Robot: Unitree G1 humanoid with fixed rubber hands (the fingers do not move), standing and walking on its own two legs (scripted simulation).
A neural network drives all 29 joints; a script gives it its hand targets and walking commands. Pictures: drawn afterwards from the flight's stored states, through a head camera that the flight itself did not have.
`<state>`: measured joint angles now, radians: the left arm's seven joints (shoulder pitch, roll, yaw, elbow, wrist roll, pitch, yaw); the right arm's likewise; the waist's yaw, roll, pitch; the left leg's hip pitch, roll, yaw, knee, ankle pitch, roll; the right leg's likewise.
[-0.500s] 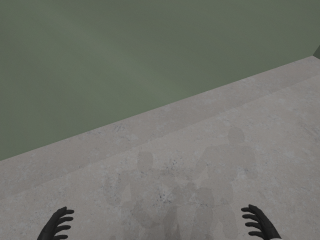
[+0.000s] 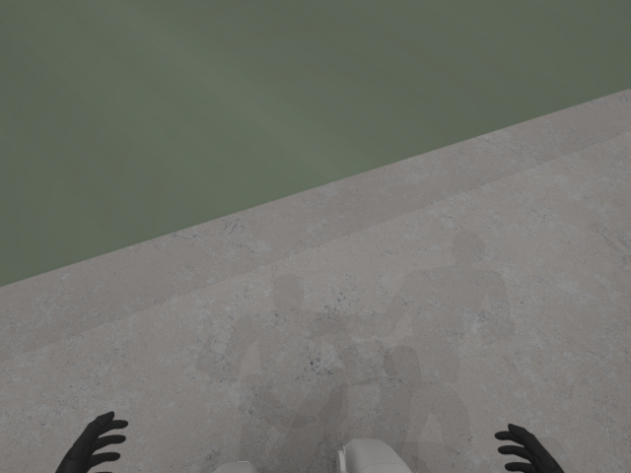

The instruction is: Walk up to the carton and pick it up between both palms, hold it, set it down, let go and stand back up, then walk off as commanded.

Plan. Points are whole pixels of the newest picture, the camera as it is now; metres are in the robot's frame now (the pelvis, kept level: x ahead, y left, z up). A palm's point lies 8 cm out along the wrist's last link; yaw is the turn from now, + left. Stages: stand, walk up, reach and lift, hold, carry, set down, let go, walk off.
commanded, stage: walk up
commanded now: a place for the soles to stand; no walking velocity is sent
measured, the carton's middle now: out of the picture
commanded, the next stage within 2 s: none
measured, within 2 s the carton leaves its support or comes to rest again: neither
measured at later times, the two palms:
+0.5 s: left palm out of the picture +0.01 +0.17 -0.05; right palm out of the picture +0.03 -0.43 -0.08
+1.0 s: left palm out of the picture -0.18 +0.06 -0.03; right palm out of the picture +0.02 -0.52 -0.09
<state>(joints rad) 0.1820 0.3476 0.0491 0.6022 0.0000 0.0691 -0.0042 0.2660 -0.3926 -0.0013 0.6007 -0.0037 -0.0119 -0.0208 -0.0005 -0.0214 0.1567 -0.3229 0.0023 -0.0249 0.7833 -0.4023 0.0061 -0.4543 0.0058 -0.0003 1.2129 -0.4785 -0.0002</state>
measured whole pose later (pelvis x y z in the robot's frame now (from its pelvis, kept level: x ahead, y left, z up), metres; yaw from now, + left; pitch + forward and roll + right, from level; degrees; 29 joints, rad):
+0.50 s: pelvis -0.08 -0.14 +0.02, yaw +10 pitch -3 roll +3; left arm 0.18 0.35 0.05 0.60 0.00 0.10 -0.01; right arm 0.38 -0.43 -0.02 0.60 0.00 0.06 -0.04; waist -0.01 -0.02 0.19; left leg -0.25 -0.06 -0.07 0.69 -0.40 0.01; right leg -0.32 0.03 -0.18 0.56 -0.19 -0.02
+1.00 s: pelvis -0.20 -0.27 +0.02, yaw +24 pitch -5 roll +1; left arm 0.15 0.34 0.06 0.61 0.00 0.04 0.00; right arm 0.27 -0.46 -0.04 0.61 0.00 0.10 0.01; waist -0.01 0.06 0.17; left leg -0.39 -0.07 -0.20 1.05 -0.36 -0.04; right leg -0.31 0.01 -0.11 0.63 -0.25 -0.06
